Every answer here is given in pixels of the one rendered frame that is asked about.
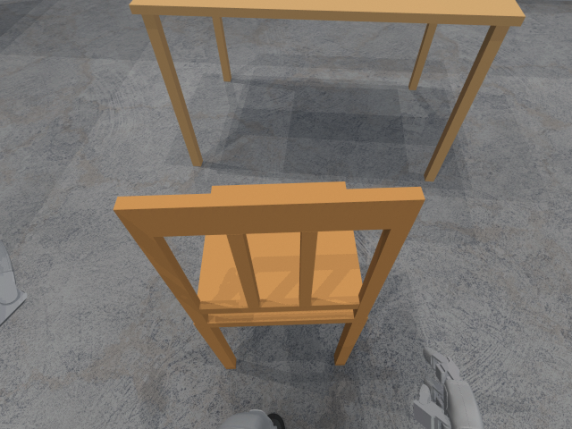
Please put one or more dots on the left robot hand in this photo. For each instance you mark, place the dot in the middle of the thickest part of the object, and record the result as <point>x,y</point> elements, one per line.
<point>11,298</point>

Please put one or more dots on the chair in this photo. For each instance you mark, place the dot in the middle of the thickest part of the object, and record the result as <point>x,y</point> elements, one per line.
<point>275,254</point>

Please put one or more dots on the table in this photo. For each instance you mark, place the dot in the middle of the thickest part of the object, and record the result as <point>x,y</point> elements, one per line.
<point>498,14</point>

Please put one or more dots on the right robot hand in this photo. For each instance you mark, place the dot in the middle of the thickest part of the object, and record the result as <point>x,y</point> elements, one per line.
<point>455,407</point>

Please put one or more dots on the left robot shin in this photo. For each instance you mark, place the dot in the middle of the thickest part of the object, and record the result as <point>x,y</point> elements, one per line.
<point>260,412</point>

